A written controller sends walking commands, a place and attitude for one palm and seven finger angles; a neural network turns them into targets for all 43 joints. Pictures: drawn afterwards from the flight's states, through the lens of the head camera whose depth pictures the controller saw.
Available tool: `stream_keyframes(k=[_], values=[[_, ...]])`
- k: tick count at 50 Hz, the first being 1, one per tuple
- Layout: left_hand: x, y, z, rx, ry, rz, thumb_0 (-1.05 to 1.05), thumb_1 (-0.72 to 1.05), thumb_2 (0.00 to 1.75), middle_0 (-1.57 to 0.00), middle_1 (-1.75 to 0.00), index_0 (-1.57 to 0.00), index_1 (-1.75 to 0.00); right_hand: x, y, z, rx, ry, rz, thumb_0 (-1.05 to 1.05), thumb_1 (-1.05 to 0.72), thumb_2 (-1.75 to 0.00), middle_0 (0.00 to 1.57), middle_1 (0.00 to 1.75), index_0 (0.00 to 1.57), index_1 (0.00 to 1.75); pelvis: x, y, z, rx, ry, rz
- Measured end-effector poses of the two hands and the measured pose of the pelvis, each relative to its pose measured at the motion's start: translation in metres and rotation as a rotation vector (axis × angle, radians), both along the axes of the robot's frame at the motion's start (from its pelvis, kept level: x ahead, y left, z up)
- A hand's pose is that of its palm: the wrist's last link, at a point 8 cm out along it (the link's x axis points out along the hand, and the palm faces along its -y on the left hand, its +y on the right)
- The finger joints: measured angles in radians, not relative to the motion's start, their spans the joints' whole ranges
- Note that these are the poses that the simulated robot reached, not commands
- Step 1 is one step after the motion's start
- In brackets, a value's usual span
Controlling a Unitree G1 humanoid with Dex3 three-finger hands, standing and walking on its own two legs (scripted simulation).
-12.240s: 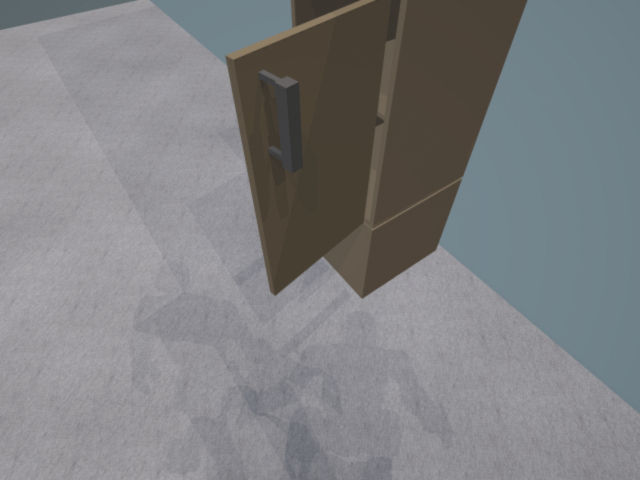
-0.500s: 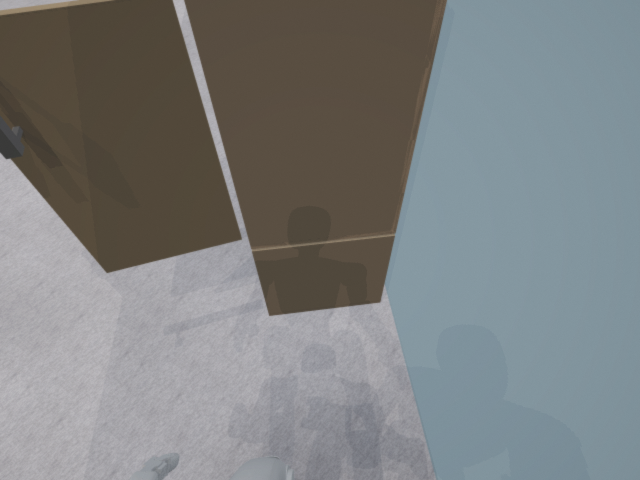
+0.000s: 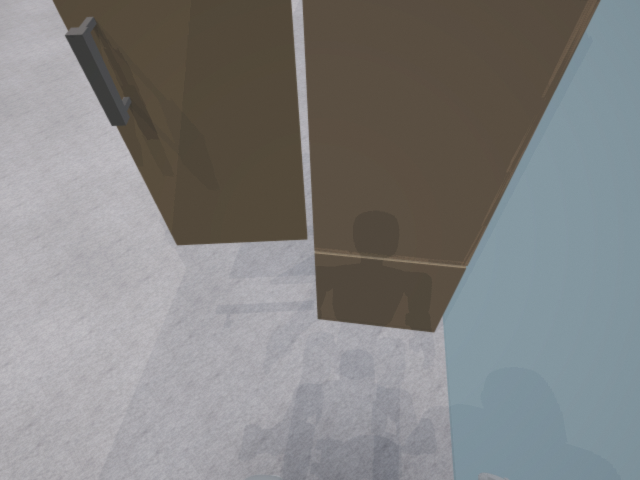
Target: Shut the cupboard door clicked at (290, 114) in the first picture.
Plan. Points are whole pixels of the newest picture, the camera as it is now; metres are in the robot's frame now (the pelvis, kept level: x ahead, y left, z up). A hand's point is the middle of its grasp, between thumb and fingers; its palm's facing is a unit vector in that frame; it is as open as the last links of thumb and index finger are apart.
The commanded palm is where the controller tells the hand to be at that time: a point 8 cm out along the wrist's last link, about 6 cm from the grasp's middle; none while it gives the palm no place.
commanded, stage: take the last steps up to it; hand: left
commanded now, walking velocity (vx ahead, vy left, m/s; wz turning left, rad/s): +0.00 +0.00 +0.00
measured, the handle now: (105, 73) +0.65 +0.40 +0.16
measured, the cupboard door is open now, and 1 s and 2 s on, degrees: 100 100 100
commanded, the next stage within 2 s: come to a stop and stand still in 0.64 s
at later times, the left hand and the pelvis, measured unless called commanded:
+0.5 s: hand out of the picture +0.06 +0.26 -0.16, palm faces +0.15 -0.97 -0.19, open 7.4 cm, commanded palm none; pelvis +0.06 +0.06 +0.02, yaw +6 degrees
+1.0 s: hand (148, 449) +0.17 +0.28 -0.18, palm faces +0.19 -0.96 -0.19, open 7.3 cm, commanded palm none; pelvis +0.17 +0.09 +0.00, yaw +7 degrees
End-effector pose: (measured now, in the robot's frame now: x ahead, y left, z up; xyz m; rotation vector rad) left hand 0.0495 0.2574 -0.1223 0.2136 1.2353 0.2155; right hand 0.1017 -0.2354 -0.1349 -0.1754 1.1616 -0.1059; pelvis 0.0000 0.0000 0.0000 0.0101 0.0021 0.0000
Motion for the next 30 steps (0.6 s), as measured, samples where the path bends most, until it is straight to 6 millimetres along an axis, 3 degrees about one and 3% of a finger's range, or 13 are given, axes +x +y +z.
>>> stream_keyframes(k=[9,13,18,22,30], values=[[-0.021,-0.02,0.006,-0.078,0.021,0.074,0.01,0.91,0.9,-0.2,-0.3,-0.2,-0.3,0.004,0.0,0.017,-0.014,0.085,0.041,0.01,-0.91,-0.9,0.2,0.3,0.2,0.3,0.015,0.005,0.018,0.012,0.008,0.068],[-0.041,-0.01,-0.002,-0.112,0.066,0.123,0.01,0.91,0.9,-0.21,-0.3,-0.2,-0.3,0.02,0.014,0.023,-0.039,0.08,0.085,0.01,-0.91,-0.9,0.2,0.3,0.19,0.3,0.024,0.019,0.017,0.01,0.012,0.093],[-0.058,0.019,-0.023,-0.128,0.161,0.17,0.01,0.91,0.9,-0.21,-0.3,-0.2,-0.3,0.04,0.04,0.021,-0.076,0.02,0.113,0.01,-0.91,-0.9,0.2,0.3,0.19,0.3,0.037,0.043,0.004,-0.002,0.005,0.1],[-0.036,0.039,-0.017,-0.109,0.165,0.149,0.01,0.91,0.9,-0.2,-0.3,-0.2,-0.3,0.029,0.057,0.023,-0.067,0.037,0.089,0.01,-0.91,-0.9,0.2,0.3,0.19,0.3,0.05,0.053,0.01,-0.007,-0.002,0.096],[0.062,0.048,0.002,-0.092,-0.008,0.09,0.01,0.91,0.9,-0.2,-0.3,-0.19,-0.3,-0.014,0.078,0.012,-0.007,0.232,0.046,0.0,-0.9,-0.9,0.2,0.3,0.2,0.3,0.082,0.062,0.018,-0.014,-0.009,0.117]])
